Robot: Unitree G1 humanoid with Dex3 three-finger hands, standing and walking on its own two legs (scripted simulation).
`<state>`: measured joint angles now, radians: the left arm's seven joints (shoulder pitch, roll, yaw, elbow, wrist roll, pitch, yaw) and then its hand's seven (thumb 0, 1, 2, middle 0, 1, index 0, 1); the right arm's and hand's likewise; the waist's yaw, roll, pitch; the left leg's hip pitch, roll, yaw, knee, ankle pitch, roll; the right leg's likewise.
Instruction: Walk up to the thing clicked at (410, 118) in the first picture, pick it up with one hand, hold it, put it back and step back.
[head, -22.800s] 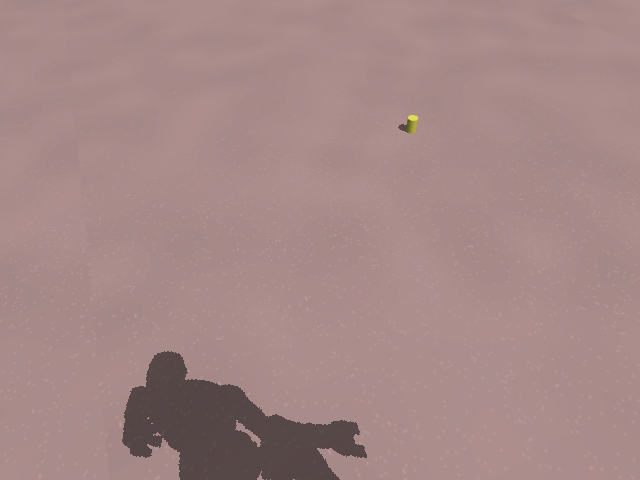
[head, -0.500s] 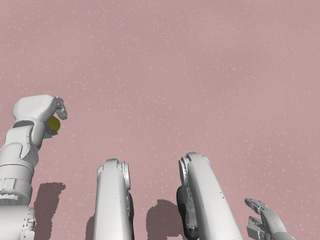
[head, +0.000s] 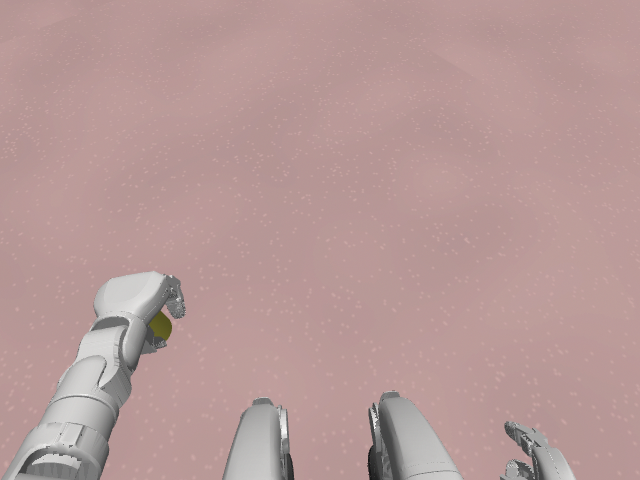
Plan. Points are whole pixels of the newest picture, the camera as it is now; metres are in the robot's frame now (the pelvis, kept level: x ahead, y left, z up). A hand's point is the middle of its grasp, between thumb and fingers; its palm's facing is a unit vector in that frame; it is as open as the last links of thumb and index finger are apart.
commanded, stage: lift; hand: left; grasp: from above
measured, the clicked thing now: (144, 322) +0.36 +0.26 -0.10
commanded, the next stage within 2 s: hold in 0.52 s
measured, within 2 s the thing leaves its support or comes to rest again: neither
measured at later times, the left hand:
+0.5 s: hand (148, 279) +0.37 +0.22 +0.01, palm faces -0.44 -0.09 -0.89, open 6.6 cm
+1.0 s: hand (135, 251) +0.38 +0.22 +0.06, palm faces -0.45 -0.06 -0.89, open 6.6 cm
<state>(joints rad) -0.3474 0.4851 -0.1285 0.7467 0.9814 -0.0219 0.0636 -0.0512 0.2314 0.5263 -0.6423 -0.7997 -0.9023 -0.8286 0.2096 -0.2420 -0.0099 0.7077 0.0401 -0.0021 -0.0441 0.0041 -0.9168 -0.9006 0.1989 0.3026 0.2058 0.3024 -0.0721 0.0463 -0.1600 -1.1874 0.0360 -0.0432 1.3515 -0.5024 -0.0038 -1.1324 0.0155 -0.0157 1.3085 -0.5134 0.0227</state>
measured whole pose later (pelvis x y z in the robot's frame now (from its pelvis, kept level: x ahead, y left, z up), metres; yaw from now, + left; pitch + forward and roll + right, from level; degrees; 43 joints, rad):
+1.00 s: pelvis +0.07 +0.00 +0.12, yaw -1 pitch +6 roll +0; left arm -0.32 0.38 -0.22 0.79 0.99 0.02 0.06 -0.09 0.27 0.46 -0.67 -0.74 -0.95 -0.71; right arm 0.24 -0.26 -0.05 0.72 0.05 0.03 -0.03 0.01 -0.91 -0.90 0.20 0.30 0.20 0.30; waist -0.03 0.04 -0.07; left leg -0.44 0.03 0.02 0.66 -0.32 -0.01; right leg -0.42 0.00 0.04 0.65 -0.33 0.02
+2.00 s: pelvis +0.04 -0.01 +0.13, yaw -1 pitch +0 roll +0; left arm -0.26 0.40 -0.24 0.64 0.97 0.01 -0.04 -0.09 0.27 0.46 -0.67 -0.73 -0.94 -0.73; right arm 0.18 -0.26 -0.02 0.69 0.07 0.05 -0.06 0.01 -0.92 -0.90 0.20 0.30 0.20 0.30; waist 0.01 0.06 -0.01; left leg -0.28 0.02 0.03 0.49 -0.21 -0.01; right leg -0.28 0.00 0.04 0.51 -0.24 0.01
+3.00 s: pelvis +0.05 -0.01 +0.12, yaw +1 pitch +7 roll +0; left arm -0.35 0.38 -0.21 0.91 1.08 -0.05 0.15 -0.08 0.27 0.48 -0.67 -0.73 -0.89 -0.72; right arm 0.17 -0.25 -0.04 0.70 0.04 0.07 -0.03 0.00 -0.90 -0.90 0.20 0.30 0.20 0.30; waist -0.02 0.01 -0.02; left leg -0.48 0.02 0.00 0.65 -0.28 -0.01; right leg -0.46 -0.01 0.02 0.65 -0.30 0.01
